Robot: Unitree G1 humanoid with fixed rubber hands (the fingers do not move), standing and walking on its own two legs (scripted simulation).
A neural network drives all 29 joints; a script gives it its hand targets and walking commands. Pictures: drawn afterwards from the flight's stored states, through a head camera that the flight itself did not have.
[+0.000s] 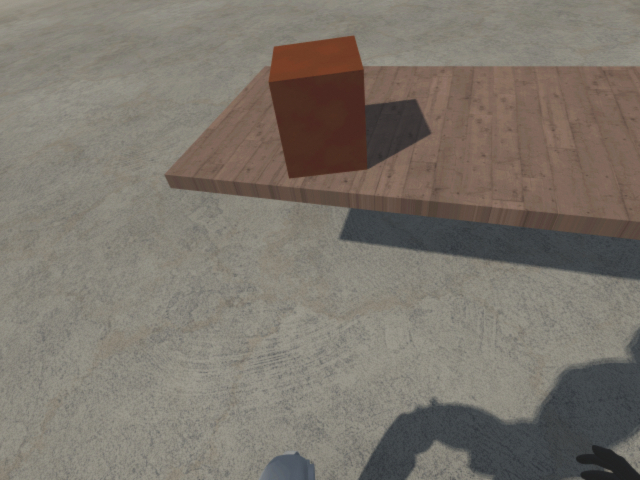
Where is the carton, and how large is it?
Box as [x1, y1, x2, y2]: [269, 36, 366, 177]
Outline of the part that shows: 354,36 275,46 273,49 269,76 269,86 289,177 366,169 363,69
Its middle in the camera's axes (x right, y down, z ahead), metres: +0.01 -0.33 +0.97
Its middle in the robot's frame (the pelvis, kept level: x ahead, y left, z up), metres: +0.96 +0.07 +0.02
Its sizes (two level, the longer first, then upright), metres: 0.210 0.200 0.250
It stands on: a table, 0.64 m high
